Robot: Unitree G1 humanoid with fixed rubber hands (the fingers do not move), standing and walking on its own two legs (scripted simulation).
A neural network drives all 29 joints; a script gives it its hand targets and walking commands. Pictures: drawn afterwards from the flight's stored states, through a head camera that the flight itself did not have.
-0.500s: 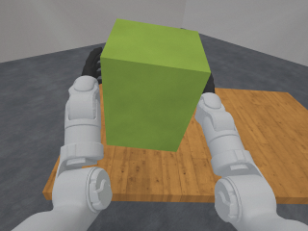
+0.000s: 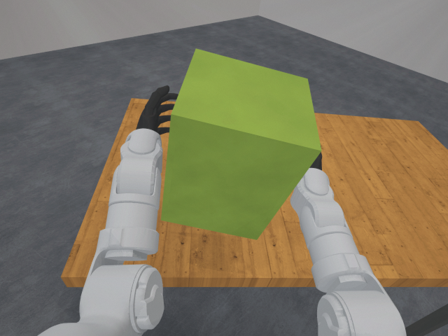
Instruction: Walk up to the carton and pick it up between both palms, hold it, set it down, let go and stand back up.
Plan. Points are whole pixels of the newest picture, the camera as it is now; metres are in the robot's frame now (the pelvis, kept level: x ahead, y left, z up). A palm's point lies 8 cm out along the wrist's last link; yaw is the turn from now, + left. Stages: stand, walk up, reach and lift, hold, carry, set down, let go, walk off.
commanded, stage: set down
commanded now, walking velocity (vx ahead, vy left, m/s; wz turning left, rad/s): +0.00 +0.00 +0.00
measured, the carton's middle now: (229, 154) +0.39 -0.03 +0.16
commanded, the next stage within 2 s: none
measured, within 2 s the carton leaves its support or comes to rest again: neither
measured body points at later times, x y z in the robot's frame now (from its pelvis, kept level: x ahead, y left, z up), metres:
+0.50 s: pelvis +0.01 +0.01 +0.00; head +0.00 +0.05 +0.45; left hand +0.44 +0.10 +0.15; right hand +0.37 -0.18 +0.13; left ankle +0.00 +0.08 -0.75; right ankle +0.02 -0.14 -0.75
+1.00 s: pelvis +0.01 +0.01 +0.00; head +0.03 +0.06 +0.45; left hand +0.46 +0.09 +0.12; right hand +0.37 -0.18 +0.09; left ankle +0.00 +0.08 -0.75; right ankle +0.02 -0.14 -0.75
